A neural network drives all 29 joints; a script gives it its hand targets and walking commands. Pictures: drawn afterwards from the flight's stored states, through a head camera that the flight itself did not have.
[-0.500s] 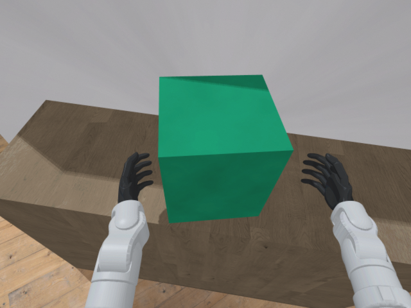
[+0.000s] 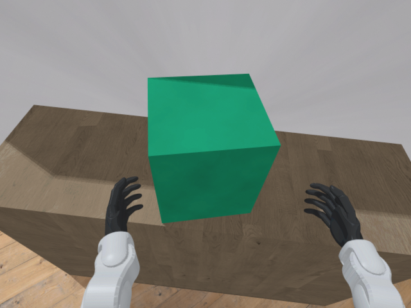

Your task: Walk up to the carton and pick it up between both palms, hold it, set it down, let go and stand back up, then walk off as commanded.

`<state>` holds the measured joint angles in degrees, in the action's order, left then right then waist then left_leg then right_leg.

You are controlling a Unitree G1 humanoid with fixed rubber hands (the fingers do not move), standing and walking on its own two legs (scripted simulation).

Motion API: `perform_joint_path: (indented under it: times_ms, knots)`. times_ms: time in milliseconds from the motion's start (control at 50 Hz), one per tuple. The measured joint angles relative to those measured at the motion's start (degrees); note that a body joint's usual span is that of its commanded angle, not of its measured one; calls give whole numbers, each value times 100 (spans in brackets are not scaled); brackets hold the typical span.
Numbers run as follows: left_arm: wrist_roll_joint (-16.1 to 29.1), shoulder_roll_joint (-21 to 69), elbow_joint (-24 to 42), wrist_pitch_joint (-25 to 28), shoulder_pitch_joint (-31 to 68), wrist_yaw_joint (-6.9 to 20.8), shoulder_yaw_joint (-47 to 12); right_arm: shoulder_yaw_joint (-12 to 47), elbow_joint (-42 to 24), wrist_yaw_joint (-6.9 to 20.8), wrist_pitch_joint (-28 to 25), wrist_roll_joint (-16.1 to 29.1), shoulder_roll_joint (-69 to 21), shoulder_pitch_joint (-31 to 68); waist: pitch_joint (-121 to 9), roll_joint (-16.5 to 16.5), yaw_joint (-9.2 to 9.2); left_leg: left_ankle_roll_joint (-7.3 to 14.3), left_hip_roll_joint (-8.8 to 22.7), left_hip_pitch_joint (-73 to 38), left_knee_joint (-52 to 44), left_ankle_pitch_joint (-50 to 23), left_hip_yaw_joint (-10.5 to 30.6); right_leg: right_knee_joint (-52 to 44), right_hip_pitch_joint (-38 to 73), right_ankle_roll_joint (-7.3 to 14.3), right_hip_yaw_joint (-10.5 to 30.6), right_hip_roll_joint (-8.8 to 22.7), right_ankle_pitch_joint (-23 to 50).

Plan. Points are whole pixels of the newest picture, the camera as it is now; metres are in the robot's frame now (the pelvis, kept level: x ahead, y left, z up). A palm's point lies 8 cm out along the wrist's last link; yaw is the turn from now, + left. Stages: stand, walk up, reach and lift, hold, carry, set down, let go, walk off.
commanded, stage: set down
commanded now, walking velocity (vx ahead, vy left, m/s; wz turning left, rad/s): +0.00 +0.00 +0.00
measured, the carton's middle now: (203, 151) +0.41 +0.03 +0.05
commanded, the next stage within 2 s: none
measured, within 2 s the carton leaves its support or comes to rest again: neither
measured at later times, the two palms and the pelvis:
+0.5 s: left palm (113, 248) +0.20 +0.17 +0.04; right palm (352, 260) +0.21 -0.24 +0.03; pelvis +0.00 +0.00 +0.00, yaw +0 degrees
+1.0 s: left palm (112, 254) +0.20 +0.18 +0.00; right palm (342, 270) +0.20 -0.24 +0.00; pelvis +0.02 +0.01 +0.00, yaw -1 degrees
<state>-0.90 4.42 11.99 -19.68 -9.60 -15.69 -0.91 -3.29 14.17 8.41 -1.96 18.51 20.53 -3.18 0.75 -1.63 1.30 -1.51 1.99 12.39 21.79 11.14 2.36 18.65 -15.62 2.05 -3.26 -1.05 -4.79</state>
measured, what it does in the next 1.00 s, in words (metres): stands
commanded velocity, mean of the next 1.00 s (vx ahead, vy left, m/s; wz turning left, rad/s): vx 0.00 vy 0.00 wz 0.00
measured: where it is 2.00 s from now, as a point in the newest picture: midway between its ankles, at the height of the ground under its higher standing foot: outside the picture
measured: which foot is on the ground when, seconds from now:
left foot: down 0.00-1.00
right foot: down 0.00-1.00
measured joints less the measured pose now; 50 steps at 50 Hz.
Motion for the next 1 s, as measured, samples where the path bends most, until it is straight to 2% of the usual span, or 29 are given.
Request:
perform_joint_path:
  times_ms: [280,440,680,820,1000]
  knots:
    - [0,-39,564,163,-943,-67,-262,1,-813,31,-22,42,0,-1009,-10,-24,0,0,0,-37,0,9,0,77,0,20,1,0,-47]
    - [86,-239,590,179,-1050,-16,-313,1,-1109,30,184,-14,0,-1311,-12,-23,1,0,0,-54,0,10,-13,104,-1,21,12,0,-55]
    - [121,-375,136,178,-975,141,-313,0,-1020,30,413,-280,-13,-1330,-13,-54,2,0,0,-63,0,50,-41,105,-1,21,36,0,-90]
    - [121,-504,-83,229,-1012,282,-313,0,-894,18,318,-396,-87,-1470,23,-66,1,-1,0,-63,0,96,-51,101,0,19,45,0,-134]
    - [121,-678,-419,575,-1154,406,-312,-1,-633,-12,36,-547,-227,-1647,80,-45,2,-1,0,-63,0,147,-67,34,27,-14,60,0,-146]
